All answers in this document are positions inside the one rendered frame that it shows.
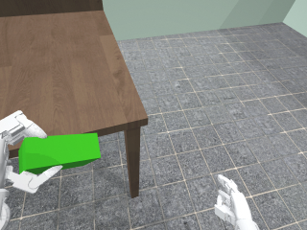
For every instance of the right robot hand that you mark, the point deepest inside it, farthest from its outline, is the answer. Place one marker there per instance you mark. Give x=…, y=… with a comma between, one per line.
x=236, y=206

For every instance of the table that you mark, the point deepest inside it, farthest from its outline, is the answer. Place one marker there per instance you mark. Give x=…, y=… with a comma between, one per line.
x=60, y=65

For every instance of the robot right forearm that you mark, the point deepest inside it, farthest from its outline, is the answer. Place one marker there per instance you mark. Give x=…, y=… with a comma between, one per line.
x=245, y=224

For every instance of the robot left forearm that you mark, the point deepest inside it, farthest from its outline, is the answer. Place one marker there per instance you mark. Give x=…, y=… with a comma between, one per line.
x=5, y=211

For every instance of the sponge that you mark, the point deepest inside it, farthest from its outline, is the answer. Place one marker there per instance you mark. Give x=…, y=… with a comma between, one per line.
x=37, y=155

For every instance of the left robot hand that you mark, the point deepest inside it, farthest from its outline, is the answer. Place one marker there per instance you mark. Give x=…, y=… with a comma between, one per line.
x=13, y=129

